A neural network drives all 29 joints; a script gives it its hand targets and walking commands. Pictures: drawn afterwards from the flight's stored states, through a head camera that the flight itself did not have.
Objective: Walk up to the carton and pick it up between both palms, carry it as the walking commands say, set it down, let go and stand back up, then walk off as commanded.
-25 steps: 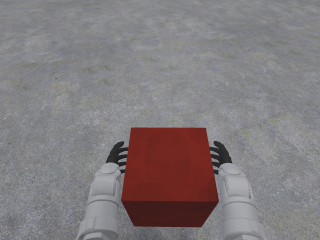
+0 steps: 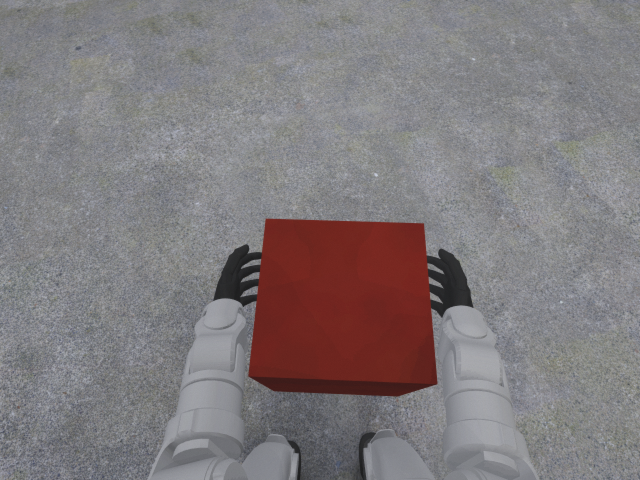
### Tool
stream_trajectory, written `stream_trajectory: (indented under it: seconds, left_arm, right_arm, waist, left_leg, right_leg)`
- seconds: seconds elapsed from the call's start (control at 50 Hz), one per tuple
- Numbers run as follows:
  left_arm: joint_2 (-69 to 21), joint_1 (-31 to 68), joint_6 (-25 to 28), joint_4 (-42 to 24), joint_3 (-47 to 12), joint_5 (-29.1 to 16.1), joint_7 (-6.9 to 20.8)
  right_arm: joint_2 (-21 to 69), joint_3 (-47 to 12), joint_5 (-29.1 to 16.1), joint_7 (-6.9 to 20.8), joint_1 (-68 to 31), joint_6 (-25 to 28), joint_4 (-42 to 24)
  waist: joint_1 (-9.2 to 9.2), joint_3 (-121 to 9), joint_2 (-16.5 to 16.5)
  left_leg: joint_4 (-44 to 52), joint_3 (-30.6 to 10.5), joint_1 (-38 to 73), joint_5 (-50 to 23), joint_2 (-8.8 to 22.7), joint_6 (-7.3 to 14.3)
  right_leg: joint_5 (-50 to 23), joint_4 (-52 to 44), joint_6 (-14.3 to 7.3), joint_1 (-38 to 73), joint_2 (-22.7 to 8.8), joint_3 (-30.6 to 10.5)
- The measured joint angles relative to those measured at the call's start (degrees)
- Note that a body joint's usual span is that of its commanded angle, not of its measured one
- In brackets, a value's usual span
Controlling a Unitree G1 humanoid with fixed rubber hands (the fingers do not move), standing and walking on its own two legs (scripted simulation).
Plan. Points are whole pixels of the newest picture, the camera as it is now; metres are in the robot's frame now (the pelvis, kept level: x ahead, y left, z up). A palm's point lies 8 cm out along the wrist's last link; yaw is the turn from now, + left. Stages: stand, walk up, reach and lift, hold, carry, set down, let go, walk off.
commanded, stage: set down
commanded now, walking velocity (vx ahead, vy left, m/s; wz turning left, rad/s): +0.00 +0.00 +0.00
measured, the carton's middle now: (339, 318) +0.33 -0.02 -0.12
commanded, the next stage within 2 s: none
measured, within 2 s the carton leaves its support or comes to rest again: neither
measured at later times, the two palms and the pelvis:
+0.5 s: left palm (242, 299) +0.37 +0.14 -0.13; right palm (433, 305) +0.35 -0.16 -0.13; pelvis -0.02 +0.00 -0.07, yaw +0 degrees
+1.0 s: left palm (251, 303) +0.39 +0.14 -0.22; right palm (417, 308) +0.38 -0.16 -0.22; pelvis -0.02 +0.00 -0.14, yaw +0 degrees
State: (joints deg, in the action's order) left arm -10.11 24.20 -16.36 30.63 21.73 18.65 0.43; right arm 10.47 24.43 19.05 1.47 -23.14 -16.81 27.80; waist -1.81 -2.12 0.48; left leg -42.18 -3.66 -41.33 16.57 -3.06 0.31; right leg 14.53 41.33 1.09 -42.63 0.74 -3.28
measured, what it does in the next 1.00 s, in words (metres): lowers itself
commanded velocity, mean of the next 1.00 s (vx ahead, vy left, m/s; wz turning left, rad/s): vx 0.00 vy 0.00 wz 0.00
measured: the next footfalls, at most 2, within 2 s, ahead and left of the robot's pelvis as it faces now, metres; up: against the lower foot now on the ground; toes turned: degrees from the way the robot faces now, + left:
none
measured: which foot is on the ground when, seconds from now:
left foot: down 0.00-1.00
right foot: down 0.00-1.00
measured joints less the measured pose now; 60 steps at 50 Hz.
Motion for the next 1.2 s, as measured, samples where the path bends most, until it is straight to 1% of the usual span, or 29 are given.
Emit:
stream_trajectory:
  seconds: [0.1, 0.26, 0.4, 0.54, 0.86, 1.06, 1.2]
  left_arm:
    - [0.64, 3.14, 0.39, -0.27, 0.56, -0.92, -0.02]
    - [1.14, 7.17, -0.55, -0.46, 1.83, -1.64, 0.07]
    - [1.84, 8.85, -0.86, 0.1, 2.3, -2.13, 0.39]
    - [2.76, 9.63, -0.32, 0.86, 1.96, -3.21, 0.4]
    - [4.71, 13.7, 2.15, 4.79, 0.27, -5.77, -2.07]
    - [6.55, 17.41, 3.44, 7.43, -1.32, -7.72, -3.57]
    - [8.08, 21.12, 3.82, 9.79, -1.85, -8.7, -4.14]
  right_arm:
    - [-0.24, 0.65, -0.78, -0.26, -3.07, 0.49, -0.32]
    - [-0.64, 1.56, -1.27, -0.47, -6.95, -0.52, -0.74]
    - [-0.59, 1.6, -1.78, -1.22, -8.23, -1.05, -0.87]
    - [-0.71, 1.05, -3.08, -2.25, -8.58, -0.46, -0.57]
    - [-3.25, 0.99, -5.98, -3.4, -12.44, 2.46, 3.61]
    - [-5.17, 0.61, -8.1, -4.19, -15.71, 3.81, 5.85]
    - [-6.35, 0.69, -9.2, -5.04, -18.86, 4.02, 7.41]
  waist:
    - [0.25, -0.87, -0.06]
    - [0.49, -3.95, 0.11]
    - [0.72, -7.22, 0.04]
    - [0.89, -9.99, -0.01]
    - [0.8, -13.05, 0.06]
    - [0.59, -12.71, 0.03]
    - [0.6, -11.54, 0.04]
  left_leg:
    - [-5.39, 0.12, -8.05, 1.18, -0.3, -0.2]
    - [-12.81, -0.01, -19.17, 3.13, -0.73, -0.56]
    - [-18.41, -0.16, -27.23, 5.1, -0.95, -0.82]
    - [-23.31, -0.5, -34.0, 6.98, -1.39, -1.02]
    - [-33.68, -0.82, -46.96, 10.53, -2.67, -1.03]
    - [-40.83, -0.84, -54.5, 12.37, -3.5, -1.25]
    - [-45.88, -0.98, -59.15, 13.4, -4.01, -1.66]
  right_leg:
    - [1.12, 5.44, 0.16, -8.15, 0.35, -0.46]
    - [3.04, 12.92, 0.26, -19.33, 0.96, -0.84]
    - [4.86, 18.45, 0.36, -27.45, 1.65, -1.11]
    - [6.7, 23.2, 0.52, -34.12, 2.12, -1.19]
    - [10.21, 33.11, 1.42, -46.75, 3.04, -1.75]
    - [12.05, 40.12, 2.03, -54.18, 3.76, -2.08]
    - [13.05, 45.11, 2.29, -58.81, 4.36, -2.07]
